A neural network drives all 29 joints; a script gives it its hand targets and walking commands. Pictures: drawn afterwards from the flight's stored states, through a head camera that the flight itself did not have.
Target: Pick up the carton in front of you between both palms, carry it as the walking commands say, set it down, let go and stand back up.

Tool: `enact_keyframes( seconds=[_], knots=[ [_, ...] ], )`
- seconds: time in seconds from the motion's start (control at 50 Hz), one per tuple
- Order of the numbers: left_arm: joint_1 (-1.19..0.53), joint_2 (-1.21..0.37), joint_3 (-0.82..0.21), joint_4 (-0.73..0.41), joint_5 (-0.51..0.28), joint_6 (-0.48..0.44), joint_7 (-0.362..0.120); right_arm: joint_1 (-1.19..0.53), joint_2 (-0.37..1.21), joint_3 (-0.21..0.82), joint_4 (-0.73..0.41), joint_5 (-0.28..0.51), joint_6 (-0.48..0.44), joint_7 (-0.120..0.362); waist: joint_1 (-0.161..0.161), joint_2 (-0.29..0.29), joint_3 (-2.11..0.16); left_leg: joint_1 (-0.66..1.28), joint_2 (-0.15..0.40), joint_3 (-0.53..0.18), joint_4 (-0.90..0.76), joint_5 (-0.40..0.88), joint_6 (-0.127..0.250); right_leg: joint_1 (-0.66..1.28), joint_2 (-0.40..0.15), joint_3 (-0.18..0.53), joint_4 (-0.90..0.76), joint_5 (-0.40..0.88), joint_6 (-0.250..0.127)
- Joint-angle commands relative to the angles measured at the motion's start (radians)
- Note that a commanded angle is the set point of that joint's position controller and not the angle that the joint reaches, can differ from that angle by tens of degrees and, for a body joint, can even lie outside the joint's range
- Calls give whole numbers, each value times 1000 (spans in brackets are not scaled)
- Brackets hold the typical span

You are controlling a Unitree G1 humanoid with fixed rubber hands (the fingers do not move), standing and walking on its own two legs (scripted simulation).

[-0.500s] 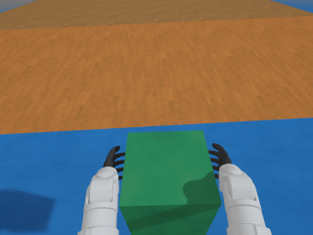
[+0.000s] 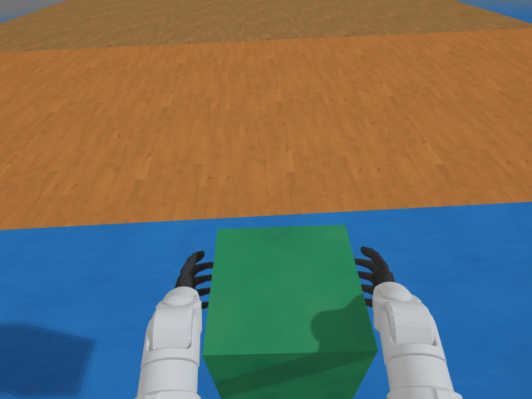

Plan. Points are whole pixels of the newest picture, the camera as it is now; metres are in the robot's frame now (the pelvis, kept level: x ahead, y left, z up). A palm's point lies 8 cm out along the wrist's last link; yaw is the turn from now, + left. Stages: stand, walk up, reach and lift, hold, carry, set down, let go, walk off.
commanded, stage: hold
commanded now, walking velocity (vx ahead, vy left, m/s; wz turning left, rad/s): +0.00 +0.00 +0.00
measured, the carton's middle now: (284, 320) +0.29 +0.00 -0.03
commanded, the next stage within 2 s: carry in 0.20 s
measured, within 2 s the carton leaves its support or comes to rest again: neither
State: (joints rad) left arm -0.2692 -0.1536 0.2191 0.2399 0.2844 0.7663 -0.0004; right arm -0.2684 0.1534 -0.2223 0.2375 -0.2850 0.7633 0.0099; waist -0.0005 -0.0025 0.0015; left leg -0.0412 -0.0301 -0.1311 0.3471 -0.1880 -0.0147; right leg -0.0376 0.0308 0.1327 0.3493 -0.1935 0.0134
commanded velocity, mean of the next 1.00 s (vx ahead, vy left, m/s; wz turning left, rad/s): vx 0.42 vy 0.00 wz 0.00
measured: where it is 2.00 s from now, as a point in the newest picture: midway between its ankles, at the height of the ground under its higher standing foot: (275, 270)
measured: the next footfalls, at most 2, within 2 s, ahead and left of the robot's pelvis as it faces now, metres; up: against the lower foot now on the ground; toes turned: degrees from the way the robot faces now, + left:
right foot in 0.76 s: +0.24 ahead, -0.11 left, +0.00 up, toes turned -9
left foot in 1.16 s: +0.61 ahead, +0.07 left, +0.00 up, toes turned +9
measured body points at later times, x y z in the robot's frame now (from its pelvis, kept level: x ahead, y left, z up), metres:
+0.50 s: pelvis +0.05 -0.01 -0.02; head +0.01 -0.02 +0.43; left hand +0.35 +0.13 +0.06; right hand +0.34 -0.17 +0.06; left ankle +0.02 +0.13 -0.74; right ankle +0.01 -0.14 -0.75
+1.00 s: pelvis +0.30 -0.04 +0.00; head +0.31 -0.04 +0.45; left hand +0.58 +0.13 +0.08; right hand +0.59 -0.18 +0.08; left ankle +0.32 +0.09 -0.69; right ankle +0.20 -0.11 -0.75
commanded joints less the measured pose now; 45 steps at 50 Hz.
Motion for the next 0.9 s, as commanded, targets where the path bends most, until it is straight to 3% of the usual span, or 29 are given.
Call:
enact_keyframes(
  seconds=[0.0,0.16,0.18,0.22,0.24,0.32,0.38,0.4,0.42,0.44,0.46,0.48,0.52,0.54,0.56,0.58,0.6,0.62,0.64,0.66,0.7,0.74,0.76,0.78,0.8,0.82,0.84,0.86,0.88],
  knots=[
    [-473,-918,-534,-44,-273,-34,-242,-468,914,531,-39,269,-31,236,0,2,-218,50,-70,65,-41,186,-6,31,69,-66,-44,195,10],
    [-475,-914,-535,-48,-274,-34,-243,-467,915,534,-43,270,-30,235,0,0,-213,44,-70,65,-40,172,-4,28,68,-66,-44,182,10],
    [-496,-928,-546,-41,-279,-33,-244,-490,916,537,-41,280,-30,233,-1,17,-204,-70,107,56,42,21,11,-105,-109,-35,35,35,-9],
    [-505,-928,-577,-79,-305,-32,-239,-491,924,570,-77,301,-29,227,3,13,-196,-163,97,-3,-18,-417,25,-190,-83,-6,2,-400,-17],
    [-519,-928,-598,-107,-320,-28,-235,-505,927,592,-108,314,-24,223,2,18,-179,-194,100,-11,-19,-528,29,-233,-78,-10,11,-499,-20],
    [-506,-910,-704,-231,-395,30,-212,-478,910,693,-221,372,35,193,-2,78,-277,-161,157,-28,-10,-393,58,-240,-51,-123,158,-255,-20],
    [-515,-876,-771,-324,-453,115,-197,-478,866,749,-321,417,121,170,-6,105,-264,-203,185,-47,-18,-486,82,-270,-55,-146,132,-305,-24],
    [-519,-861,-785,-348,-471,148,-192,-479,850,765,-344,432,154,164,-4,65,-239,-261,168,-7,33,-464,73,-238,-89,-109,80,-327,-33],
    [-505,-843,-790,-357,-483,181,-186,-482,834,777,-363,448,188,159,5,-33,-225,-351,125,77,149,-395,47,-168,-162,-8,14,-359,-60],
    [-472,-824,-787,-365,-491,211,-180,-483,826,793,-384,467,220,156,17,-180,-222,-462,71,186,327,-301,17,-74,-251,137,-73,-368,-105],
    [-433,-810,-781,-381,-491,236,-171,-487,827,813,-419,499,251,156,26,-263,-187,-577,47,248,352,-302,-1,3,-317,245,-91,-239,-155],
    [-416,-809,-784,-422,-492,261,-160,-491,839,835,-444,532,275,159,30,-242,-171,-603,48,255,285,-316,4,30,-332,252,-69,-87,-184],
    [-418,-829,-806,-503,-517,308,-147,-458,861,851,-485,581,313,163,16,-145,-254,-402,29,291,126,-203,11,-8,-280,96,29,58,-156],
    [-392,-835,-817,-537,-530,327,-144,-425,869,850,-504,592,331,162,7,-102,-315,-173,38,284,62,-131,19,-132,-234,-17,103,3,-114],
    [-402,-838,-829,-587,-550,349,-150,-383,875,837,-505,580,343,156,-11,9,-345,-10,118,148,-20,-136,51,-249,-152,-175,258,22,-60],
    [-410,-851,-846,-609,-574,373,-157,-335,860,823,-512,557,355,149,-21,217,-355,217,286,-100,-1,37,135,-520,-86,-269,484,1,-7],
    [-400,-850,-851,-613,-583,389,-168,-301,853,818,-524,536,369,139,-28,316,-307,337,388,-236,1,345,210,-753,-41,-294,537,-301,5],
    [-390,-857,-854,-610,-594,397,-177,-299,858,819,-562,527,383,130,-35,244,-266,368,418,-246,1,461,248,-831,-63,-251,522,-427,-10],
    [-378,-856,-846,-624,-606,405,-182,-307,884,822,-598,534,393,126,-40,160,-268,375,417,-213,-5,418,242,-838,-79,-236,461,-459,-15],
    [-357,-859,-842,-641,-613,411,-184,-312,893,826,-635,541,400,125,-40,121,-277,358,403,-158,-13,358,209,-794,-82,-242,370,-396,-17],
    [-351,-864,-839,-666,-618,421,-176,-355,875,839,-692,566,417,126,-29,154,-306,226,333,8,-8,273,134,-566,-47,-299,214,-181,-16],
    [-328,-856,-822,-676,-599,430,-162,-354,847,849,-713,589,436,132,4,111,-361,-86,225,234,135,202,58,-52,6,-371,47,19,-27],
    [-293,-837,-807,-662,-582,437,-155,-360,820,848,-720,596,446,135,22,5,-407,-285,187,310,303,113,19,203,-85,-257,31,-52,-52],
    [-274,-812,-785,-641,-555,441,-145,-412,787,855,-756,615,463,144,42,-283,-390,-506,70,350,595,-129,-31,265,-358,239,-129,-117,-126],
    [-308,-809,-773,-645,-541,448,-138,-440,783,864,-738,628,477,152,34,-286,-337,-683,46,240,726,-342,-4,313,-458,397,-136,65,-244],
    [-330,-811,-773,-656,-545,459,-133,-433,789,855,-710,631,483,157,27,-164,-311,-748,105,179,825,-349,27,303,-471,339,-98,184,-265],
    [-345,-823,-778,-654,-551,467,-131,-422,795,841,-685,630,486,161,27,-80,-309,-772,134,168,846,-316,39,297,-446,260,-66,295,-256],
    [-359,-832,-785,-660,-558,470,-132,-402,818,834,-656,627,486,161,24,-18,-317,-767,154,163,795,-251,38,283,-422,184,-78,287,-219],
    [-372,-847,-797,-667,-573,472,-136,-384,835,824,-631,617,483,159,25,-19,-310,-731,160,172,701,-203,31,259,-381,90,-105,297,-176]
  ],
)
